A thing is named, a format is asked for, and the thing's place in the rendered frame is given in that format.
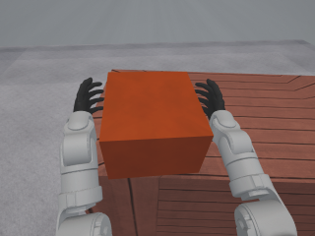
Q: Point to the pedestal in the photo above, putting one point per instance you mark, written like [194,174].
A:
[278,114]

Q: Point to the right robot upper arm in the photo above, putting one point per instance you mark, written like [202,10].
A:
[263,218]

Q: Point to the carton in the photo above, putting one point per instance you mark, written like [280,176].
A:
[152,124]

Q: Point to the left robot upper arm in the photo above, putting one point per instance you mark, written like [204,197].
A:
[90,224]

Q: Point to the left robot forearm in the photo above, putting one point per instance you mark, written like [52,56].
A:
[80,189]

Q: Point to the right robot hand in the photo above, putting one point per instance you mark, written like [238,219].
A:
[214,100]

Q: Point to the left robot hand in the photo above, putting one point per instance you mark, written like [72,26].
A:
[83,101]

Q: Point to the right robot forearm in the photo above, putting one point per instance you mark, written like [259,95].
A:
[247,178]

